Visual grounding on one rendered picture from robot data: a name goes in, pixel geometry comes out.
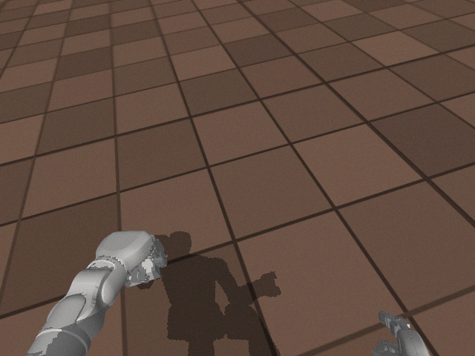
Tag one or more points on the left robot arm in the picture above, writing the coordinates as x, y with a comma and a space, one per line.
79, 316

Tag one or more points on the right robot hand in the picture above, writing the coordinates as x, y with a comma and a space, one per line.
409, 341

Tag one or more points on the left robot hand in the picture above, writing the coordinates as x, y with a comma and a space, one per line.
130, 248

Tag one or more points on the small box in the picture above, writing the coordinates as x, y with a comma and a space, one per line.
149, 268

